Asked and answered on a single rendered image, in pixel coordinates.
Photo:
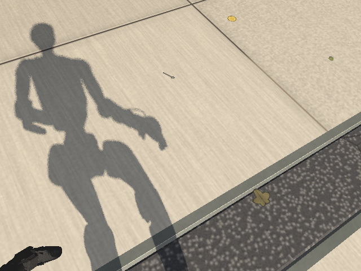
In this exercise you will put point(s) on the robot left hand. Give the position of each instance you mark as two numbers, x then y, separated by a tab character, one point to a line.
30	257

